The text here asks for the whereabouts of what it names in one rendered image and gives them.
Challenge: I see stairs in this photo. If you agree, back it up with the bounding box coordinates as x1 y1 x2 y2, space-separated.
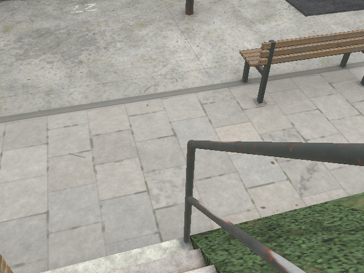
41 237 217 273

